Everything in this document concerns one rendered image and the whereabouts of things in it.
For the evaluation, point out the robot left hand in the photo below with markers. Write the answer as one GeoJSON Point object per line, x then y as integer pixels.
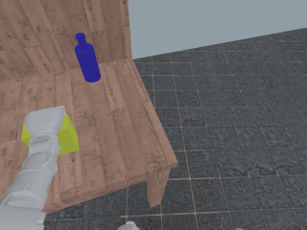
{"type": "Point", "coordinates": [45, 120]}

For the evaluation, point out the left robot shin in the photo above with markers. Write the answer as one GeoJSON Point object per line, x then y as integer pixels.
{"type": "Point", "coordinates": [130, 222]}

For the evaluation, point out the sponge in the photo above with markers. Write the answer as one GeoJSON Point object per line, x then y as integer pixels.
{"type": "Point", "coordinates": [68, 137]}

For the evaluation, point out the robot left forearm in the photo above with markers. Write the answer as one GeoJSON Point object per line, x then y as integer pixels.
{"type": "Point", "coordinates": [31, 185]}

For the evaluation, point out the robot left upper arm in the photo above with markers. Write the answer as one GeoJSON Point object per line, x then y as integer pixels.
{"type": "Point", "coordinates": [21, 218]}

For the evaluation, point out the table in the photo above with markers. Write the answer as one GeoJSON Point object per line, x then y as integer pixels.
{"type": "Point", "coordinates": [121, 140]}

